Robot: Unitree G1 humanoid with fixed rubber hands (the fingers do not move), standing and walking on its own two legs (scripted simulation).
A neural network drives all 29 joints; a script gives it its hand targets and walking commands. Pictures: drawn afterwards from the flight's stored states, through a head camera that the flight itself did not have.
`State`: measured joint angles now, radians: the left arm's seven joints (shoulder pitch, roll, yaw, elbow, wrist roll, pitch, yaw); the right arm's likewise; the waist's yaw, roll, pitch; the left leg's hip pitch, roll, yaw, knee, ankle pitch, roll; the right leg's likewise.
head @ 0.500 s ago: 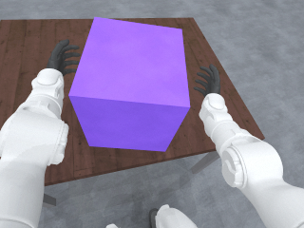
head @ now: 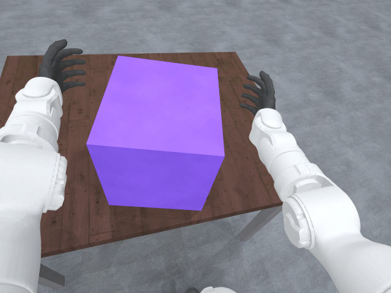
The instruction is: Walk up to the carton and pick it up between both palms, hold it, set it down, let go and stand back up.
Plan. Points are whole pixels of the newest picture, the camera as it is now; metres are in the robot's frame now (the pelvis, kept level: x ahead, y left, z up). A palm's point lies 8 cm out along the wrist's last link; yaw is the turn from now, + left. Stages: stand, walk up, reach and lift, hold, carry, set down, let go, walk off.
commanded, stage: set down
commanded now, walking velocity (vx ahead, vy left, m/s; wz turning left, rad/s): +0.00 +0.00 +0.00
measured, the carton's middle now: (162, 137) +0.49 -0.03 -0.02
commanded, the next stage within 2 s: none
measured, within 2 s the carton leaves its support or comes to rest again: neither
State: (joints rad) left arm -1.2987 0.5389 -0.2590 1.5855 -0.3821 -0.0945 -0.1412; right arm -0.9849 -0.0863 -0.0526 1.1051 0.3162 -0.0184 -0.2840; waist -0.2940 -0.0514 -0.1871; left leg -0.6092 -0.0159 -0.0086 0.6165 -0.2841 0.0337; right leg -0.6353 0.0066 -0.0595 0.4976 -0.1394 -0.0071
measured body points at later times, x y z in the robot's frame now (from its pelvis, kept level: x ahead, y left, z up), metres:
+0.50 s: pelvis +0.01 +0.02 +0.01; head +0.05 +0.06 +0.46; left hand +0.52 +0.18 +0.17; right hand +0.40 -0.23 +0.14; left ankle +0.00 +0.09 -0.73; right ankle +0.05 -0.12 -0.73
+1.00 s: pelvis +0.01 +0.02 +0.02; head +0.03 +0.06 +0.47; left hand +0.47 +0.21 +0.13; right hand +0.35 -0.22 +0.10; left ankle +0.00 +0.09 -0.73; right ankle +0.05 -0.12 -0.73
